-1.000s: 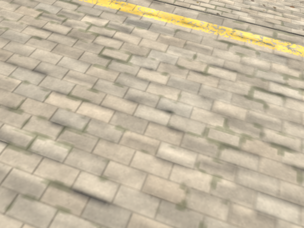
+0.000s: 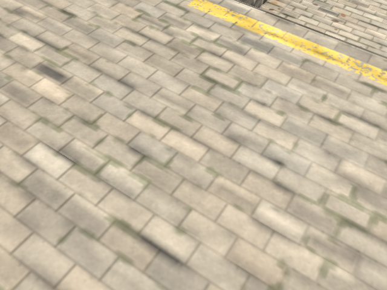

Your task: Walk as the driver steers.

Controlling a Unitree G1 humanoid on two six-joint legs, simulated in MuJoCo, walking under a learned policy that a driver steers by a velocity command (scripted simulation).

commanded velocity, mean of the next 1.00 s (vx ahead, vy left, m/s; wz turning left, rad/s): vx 0.23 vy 0.00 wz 0.51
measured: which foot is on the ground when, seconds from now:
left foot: down 0.00-0.48, up 0.50-0.88, down 0.90-1.00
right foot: up 0.00-0.44, down 0.46-0.90, up 0.92-1.00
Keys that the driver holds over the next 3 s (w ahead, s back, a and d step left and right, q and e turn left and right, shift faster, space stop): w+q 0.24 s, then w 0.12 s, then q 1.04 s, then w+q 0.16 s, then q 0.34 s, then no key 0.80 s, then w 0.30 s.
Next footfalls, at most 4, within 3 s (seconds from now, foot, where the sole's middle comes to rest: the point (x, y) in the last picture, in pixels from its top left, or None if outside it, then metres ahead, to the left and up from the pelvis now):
0.46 right None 0.38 -0.09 -0.76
0.90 left None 0.36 0.19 -0.76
1.34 right None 0.48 -0.01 -0.76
1.78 left None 0.31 0.24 -0.76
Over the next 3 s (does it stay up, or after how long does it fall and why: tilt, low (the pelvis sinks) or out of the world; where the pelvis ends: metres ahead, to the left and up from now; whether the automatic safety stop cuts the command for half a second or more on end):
stays up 0.41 0.22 0.02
